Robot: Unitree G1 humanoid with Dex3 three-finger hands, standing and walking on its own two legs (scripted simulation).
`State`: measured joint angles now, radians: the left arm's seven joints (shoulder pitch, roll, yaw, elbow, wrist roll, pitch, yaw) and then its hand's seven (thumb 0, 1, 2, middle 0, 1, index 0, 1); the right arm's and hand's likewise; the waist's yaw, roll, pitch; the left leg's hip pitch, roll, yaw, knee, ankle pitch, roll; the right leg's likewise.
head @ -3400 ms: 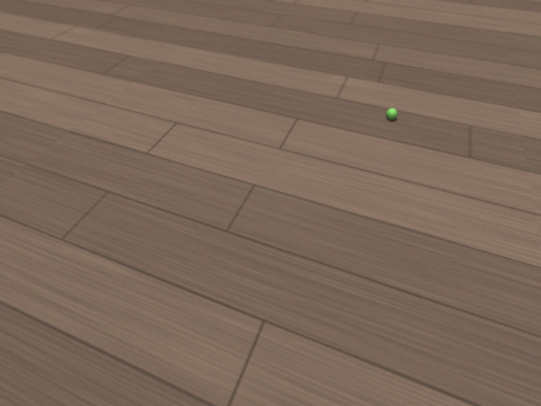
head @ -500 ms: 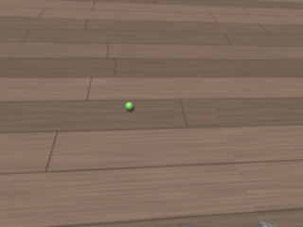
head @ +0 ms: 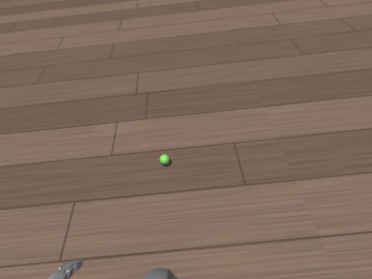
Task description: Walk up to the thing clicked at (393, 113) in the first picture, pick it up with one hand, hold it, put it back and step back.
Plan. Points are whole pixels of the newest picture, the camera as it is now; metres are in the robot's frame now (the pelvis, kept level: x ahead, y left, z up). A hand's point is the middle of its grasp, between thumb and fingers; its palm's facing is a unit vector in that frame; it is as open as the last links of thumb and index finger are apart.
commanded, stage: walk up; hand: left
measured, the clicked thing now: (164, 159) +0.90 +0.26 -0.74
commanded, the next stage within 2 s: none
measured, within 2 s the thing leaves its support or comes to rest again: neither
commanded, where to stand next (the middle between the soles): +0.55 +0.03 m, yaw +0 degrees
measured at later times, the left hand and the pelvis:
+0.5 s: hand (83, 240) +0.23 +0.32 -0.15, palm faces -0.02 -0.94 -0.34, open 7.4 cm; pelvis +0.20 +0.05 +0.00, yaw +1 degrees
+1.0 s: hand (99, 181) +0.40 +0.32 -0.13, palm faces +0.02 -0.91 -0.41, open 7.4 cm; pelvis +0.37 +0.03 +0.00, yaw +2 degrees
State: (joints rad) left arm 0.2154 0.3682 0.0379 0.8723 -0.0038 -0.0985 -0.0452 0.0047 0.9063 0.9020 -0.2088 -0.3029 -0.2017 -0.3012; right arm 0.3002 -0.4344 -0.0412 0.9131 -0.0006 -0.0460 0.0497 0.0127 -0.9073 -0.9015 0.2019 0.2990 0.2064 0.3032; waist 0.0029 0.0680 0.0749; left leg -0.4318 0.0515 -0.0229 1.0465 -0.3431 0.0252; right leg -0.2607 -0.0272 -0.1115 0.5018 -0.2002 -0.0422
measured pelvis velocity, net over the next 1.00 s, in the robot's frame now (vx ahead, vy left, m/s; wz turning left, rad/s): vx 0.37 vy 0.03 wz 0.03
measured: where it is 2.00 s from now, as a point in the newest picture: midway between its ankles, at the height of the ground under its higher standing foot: (194, 226)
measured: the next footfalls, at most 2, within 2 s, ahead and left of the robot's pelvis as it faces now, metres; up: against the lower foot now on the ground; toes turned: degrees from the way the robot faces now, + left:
left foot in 0.26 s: +0.26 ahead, +0.16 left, +0.00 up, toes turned +7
right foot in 0.68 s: +0.42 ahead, -0.11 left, +0.00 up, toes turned -4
